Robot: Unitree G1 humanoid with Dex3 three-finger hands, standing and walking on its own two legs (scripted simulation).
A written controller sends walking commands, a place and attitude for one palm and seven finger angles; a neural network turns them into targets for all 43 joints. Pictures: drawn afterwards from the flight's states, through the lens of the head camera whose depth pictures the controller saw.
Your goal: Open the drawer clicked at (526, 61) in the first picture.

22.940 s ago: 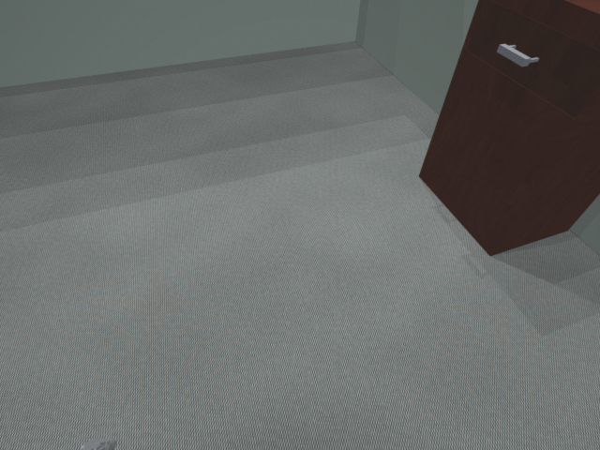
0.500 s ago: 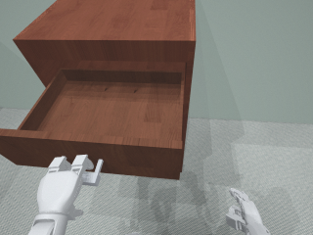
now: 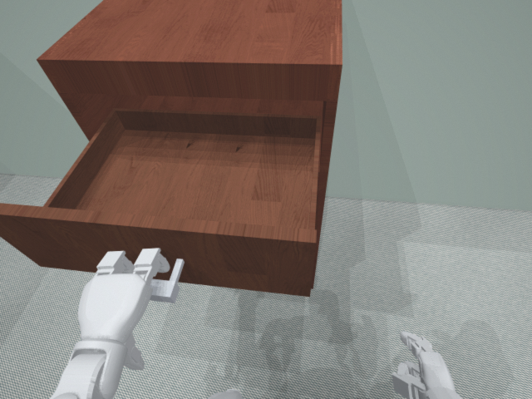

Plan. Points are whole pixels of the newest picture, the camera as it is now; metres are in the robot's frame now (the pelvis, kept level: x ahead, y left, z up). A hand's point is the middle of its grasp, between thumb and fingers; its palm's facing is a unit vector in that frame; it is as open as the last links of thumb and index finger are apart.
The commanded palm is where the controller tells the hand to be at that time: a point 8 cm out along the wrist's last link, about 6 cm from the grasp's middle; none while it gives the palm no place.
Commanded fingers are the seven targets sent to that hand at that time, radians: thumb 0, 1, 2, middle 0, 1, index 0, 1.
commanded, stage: lift the hand off the handle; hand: left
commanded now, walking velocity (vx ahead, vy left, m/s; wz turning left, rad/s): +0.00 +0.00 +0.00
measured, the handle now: (142, 274) +0.28 +0.23 +0.02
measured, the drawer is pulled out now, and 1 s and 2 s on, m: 0.30 0.30 0.30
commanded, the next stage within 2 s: draw the hand back to the body in 1.22 s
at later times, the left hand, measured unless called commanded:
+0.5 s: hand (110, 287) +0.24 +0.24 +0.08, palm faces +0.06 -0.10 -0.99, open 13.5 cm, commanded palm +0.21 +0.24 +0.14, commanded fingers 0.00 -0.50 0.30 -0.30 -1.20 -0.30 -1.20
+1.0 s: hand (79, 255) +0.24 +0.24 +0.15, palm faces +0.10 -0.09 -0.99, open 13.8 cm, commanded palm +0.21 +0.24 +0.21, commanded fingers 0.00 -0.50 0.30 -0.30 -1.20 -0.30 -1.20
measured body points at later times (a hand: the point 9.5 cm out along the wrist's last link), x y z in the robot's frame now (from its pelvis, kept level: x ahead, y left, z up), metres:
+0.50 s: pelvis +0.01 +0.01 +0.02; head +0.03 -0.03 +0.47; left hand +0.23 +0.24 +0.13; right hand +0.23 -0.21 -0.08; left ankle +0.02 +0.14 -0.70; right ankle +0.00 -0.10 -0.70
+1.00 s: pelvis +0.02 +0.02 +0.04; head +0.03 -0.03 +0.48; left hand +0.23 +0.25 +0.21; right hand +0.26 -0.18 -0.06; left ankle +0.02 +0.14 -0.70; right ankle +0.00 -0.10 -0.70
